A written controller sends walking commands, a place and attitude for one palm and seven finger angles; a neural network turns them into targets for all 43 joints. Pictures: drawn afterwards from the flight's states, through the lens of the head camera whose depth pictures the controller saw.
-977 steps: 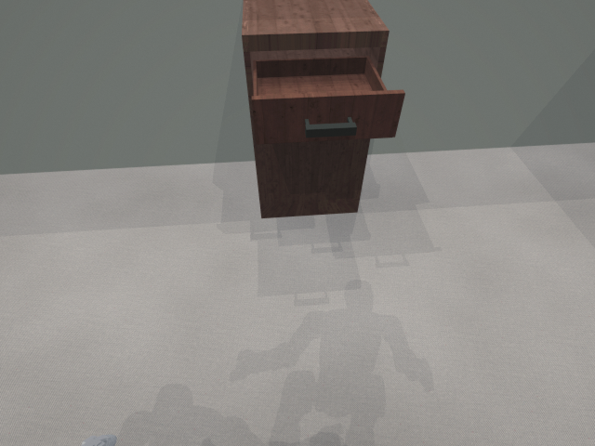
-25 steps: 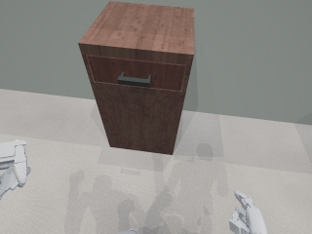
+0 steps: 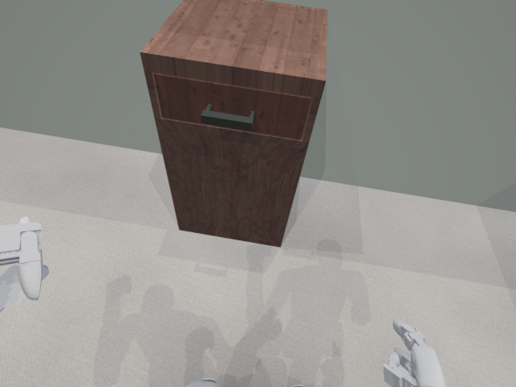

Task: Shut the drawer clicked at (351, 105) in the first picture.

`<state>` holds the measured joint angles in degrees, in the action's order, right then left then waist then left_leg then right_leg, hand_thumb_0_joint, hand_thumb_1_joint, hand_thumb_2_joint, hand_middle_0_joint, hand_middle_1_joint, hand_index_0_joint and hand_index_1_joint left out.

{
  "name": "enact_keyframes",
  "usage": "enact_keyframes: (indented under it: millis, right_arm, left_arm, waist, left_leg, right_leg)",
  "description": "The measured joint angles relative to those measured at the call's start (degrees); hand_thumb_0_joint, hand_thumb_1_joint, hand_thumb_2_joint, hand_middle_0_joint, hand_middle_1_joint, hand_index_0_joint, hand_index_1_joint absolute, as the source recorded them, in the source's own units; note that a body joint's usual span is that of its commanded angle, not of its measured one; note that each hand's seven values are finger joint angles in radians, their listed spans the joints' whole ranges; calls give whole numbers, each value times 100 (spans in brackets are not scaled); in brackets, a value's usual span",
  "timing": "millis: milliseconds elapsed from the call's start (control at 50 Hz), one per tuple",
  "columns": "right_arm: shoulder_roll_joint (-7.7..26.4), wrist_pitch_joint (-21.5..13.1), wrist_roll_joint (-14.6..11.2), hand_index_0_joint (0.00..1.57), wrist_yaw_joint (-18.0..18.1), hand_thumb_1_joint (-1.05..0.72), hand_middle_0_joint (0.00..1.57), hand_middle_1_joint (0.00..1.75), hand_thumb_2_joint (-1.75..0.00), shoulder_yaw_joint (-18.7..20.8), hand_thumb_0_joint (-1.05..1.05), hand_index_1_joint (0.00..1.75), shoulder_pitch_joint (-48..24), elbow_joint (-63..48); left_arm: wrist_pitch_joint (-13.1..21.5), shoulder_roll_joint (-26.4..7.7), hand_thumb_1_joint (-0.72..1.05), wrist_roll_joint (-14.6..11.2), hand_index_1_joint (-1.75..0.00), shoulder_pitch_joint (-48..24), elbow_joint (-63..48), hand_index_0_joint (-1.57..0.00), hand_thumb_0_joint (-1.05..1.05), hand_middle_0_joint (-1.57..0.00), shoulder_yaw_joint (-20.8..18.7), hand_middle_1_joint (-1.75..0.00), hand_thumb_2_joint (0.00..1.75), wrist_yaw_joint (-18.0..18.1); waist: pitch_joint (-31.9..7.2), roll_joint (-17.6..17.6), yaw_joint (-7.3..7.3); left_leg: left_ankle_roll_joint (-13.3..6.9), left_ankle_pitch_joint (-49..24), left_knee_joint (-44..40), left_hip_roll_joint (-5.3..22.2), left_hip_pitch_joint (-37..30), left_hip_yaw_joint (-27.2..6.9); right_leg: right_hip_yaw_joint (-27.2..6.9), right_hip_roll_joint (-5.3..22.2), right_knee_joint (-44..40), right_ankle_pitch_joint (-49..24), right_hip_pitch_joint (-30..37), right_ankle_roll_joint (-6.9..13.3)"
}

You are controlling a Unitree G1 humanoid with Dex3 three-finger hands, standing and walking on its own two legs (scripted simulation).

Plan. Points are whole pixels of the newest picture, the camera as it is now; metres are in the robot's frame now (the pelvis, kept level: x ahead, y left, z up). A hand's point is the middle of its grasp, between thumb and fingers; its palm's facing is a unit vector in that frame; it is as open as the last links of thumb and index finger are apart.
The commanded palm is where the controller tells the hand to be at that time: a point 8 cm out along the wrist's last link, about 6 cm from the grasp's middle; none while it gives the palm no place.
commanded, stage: step back with the hand held close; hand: left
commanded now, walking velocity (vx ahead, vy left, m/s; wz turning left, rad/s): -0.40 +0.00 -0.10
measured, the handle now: (229, 115) +0.77 +0.09 -0.06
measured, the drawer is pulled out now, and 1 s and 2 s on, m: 0.00 0.00 0.00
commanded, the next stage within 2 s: stop stepping back and stand still in 0.20 s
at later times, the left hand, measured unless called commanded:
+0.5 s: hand (39, 378) +0.11 +0.19 +0.19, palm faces +0.19 -0.85 -0.49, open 3.3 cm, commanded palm +0.07 +0.24 +0.19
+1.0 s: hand out of the picture +0.08 +0.21 +0.18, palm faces +0.30 -0.84 -0.45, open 3.3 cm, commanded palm +0.03 +0.25 +0.19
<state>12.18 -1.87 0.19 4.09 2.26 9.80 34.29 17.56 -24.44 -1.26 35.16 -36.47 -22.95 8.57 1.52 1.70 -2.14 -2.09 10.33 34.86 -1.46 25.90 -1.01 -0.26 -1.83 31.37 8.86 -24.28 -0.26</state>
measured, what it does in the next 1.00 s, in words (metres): walks backwards: right foot, then left foot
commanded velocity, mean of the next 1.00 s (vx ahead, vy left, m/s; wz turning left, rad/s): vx -0.05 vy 0.02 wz -0.02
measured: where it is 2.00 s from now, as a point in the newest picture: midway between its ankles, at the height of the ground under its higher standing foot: outside the picture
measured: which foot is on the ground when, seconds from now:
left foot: down 0.00-0.36, up 0.38-0.44, down 0.46-1.00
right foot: down 0.00-0.00, up 0.02-0.28, down 0.30-1.00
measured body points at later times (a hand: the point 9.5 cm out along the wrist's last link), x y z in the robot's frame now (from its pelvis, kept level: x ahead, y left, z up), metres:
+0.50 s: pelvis -0.09 -0.02 +0.01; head -0.09 -0.01 +0.46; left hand +0.10 +0.23 +0.21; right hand +0.03 -0.28 -0.07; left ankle +0.00 +0.08 -0.72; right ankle -0.18 -0.13 -0.72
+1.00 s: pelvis -0.11 -0.02 +0.01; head -0.12 -0.01 +0.46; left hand +0.06 +0.25 +0.20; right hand +0.04 -0.25 -0.07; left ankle +0.01 +0.08 -0.72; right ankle -0.18 -0.13 -0.72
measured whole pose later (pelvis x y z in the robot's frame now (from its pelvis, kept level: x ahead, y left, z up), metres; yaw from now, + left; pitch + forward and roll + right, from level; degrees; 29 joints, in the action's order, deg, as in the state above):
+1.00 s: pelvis -0.11 -0.02 +0.01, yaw -4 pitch -1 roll -2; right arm 9.8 -7.0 0.5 4.3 -2.0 11.4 35.7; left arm 13.4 -22.0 -2.6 37.4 -32.2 -20.3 7.7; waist 0.4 -2.0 0.1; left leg -0.6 3.9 26.3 0.8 21.5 -2.0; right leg 1.4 -2.7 23.8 18.1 -4.5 0.6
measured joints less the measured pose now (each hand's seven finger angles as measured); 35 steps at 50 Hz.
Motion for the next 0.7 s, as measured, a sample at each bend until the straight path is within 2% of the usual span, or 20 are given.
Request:
enact_keyframes:
  millis: [20, 60, 100, 120, 160, 220, 300, 320, 340, 380, 420, 480, 600, 700]
  right_arm:
    - [-12, -26, 3, 20, 22, -90, 20, 30, -90, -5, 1, 30, -14, 4]
    - [-69, -120, 32, 20, 36, -90, 20, 30, -90, -8, 1, 30, 9, 3]
    - [-157, -233, 56, 20, 14, -90, 20, 30, -90, -21, 1, 30, 90, 3]
    - [-201, -295, 73, 20, -14, -90, 20, 30, -90, -42, 1, 30, 124, 20]
    - [-281, -414, 107, 20, -81, -90, 20, 30, -90, -105, 1, 30, 160, 82]
    - [-369, -570, 180, 20, -150, -90, 20, 30, -90, -215, 1, 30, 100, 179]
    - [-452, -554, 255, 20, -209, -90, 21, 30, -90, -324, 1, 30, -182, 152]
    - [-429, -515, 246, 20, -212, -90, 21, 30, -90, -335, 1, 30, -285, 139]
    - [-387, -456, 225, 20, -204, -90, 21, 30, -90, -335, 1, 30, -362, 142]
    - [-347, -343, 111, 20, -186, -90, 21, 30, -90, -322, 1, 30, -323, 128]
    - [-291, -235, 27, 20, -144, -90, 21, 30, -90, -327, 1, 30, -100, 92]
    - [-114, -169, -63, 20, -24, -90, 21, 30, -90, -252, 1, 30, 304, 84]
    - [191, -247, -89, 20, 133, -90, 20, 30, -90, -125, 1, 30, 618, 248]
    - [196, -397, -54, 19, 129, -90, 20, 30, -90, -110, 1, 30, 640, 267]
  left_arm:
    - [24, -26, 89, 31, -159, -36, 37, -141, 2, -140, -46, -160, 90, -9]
    - [27, -49, 89, 98, -159, -69, 171, -141, 2, -141, -127, -160, 90, -51]
    - [-40, -47, 89, 95, -159, -62, 210, -141, 2, -141, -176, -160, 90, -50]
    - [-54, -31, 89, 66, -159, -31, 189, -141, 2, -141, -190, -160, 90, -35]
    - [-59, 31, 89, -16, -159, 74, 110, -141, 2, -140, -181, -160, 90, -4]
    - [-50, 136, 89, -91, -159, 127, 8, -141, 2, -140, -56, -160, 90, -17]
    - [0, -31, 89, -144, -160, -45, -77, -141, 2, -140, -11, -160, 90, -153]
    - [40, -59, 89, -152, -160, -125, -61, -141, 2, -140, 4, -160, 90, -207]
    - [58, -63, 89, -167, -160, -183, -32, -141, 2, -140, 49, -160, 90, -256]
    - [25, -140, 89, -223, -159, -82, -63, -141, 2, -140, 89, -160, 90, -298]
    - [-64, -219, 89, -272, -159, 268, -152, -141, 2, -140, 32, -160, 90, -276]
    - [-207, -210, 89, -279, -159, 612, -80, -141, 2, -140, -20, -160, 90, -203]
    - [-398, 108, 89, -203, -159, 323, 620, -141, 1, -140, 77, -160, 90, -90]
    - [-417, 300, 89, -110, -159, 263, 604, -141, 2, -140, 278, -160, 90, -79]
  waist:
    - [45, 15, 18]
    - [55, -61, 21]
    - [-25, -150, 40]
    - [-80, -164, 77]
    - [-202, -148, 173]
    - [-291, -102, 293]
    - [-148, 49, 358]
    - [-55, -16, 352]
    - [51, -157, 305]
    - [115, -228, 177]
    - [-42, -145, 109]
    - [-371, -134, -34]
    - [-396, -136, -41]
    - [-307, -167, -3]
  left_leg:
    - [-49, -163, -18, 3, 11, 17]
    - [-107, -160, -89, 66, 25, -29]
    - [-99, -246, -282, 159, 54, -116]
    - [-78, -338, -411, 210, 66, -124]
    - [-27, -541, -694, 306, 86, -72]
    - [36, -851, -1098, 415, 128, 70]
    - [136, -1211, -1314, 459, 312, 327]
    - [166, -1260, -1262, 528, 387, 345]
    - [191, -1234, -1209, 619, 410, 288]
    - [233, -714, -920, 594, 435, 162]
    - [244, -365, -435, 456, 296, 161]
    - [121, -147, -477, 270, -152, 122]
    - [96, -433, -709, 151, -443, 87]
    - [95, -489, -694, 165, -469, 8]
  right_leg:
    - [-47, -31, 196, 151, -73, -31]
    - [-191, -241, 1189, 707, -219, -56]
    - [-224, -416, 1938, 1140, -155, -56]
    - [-195, -435, 2051, 1353, -32, -46]
    - [-110, -366, 1793, 1715, 337, -16]
    - [-40, -210, 750, 1899, 987, 30]
    - [-13, -3, -814, 1063, 1655, 87]
    - [-15, -44, -920, 1122, 1657, 91]
    - [11, -149, -874, 1107, 1631, 91]
    - [33, -199, -733, 1066, 1610, 93]
    - [-44, -137, -549, 1123, 1580, 104]
    - [-48, -64, -386, 1262, 1613, 83]
    - [17, 47, -482, 1190, 1876, 32]
    - [91, 12, -546, 1109, 1960, 37]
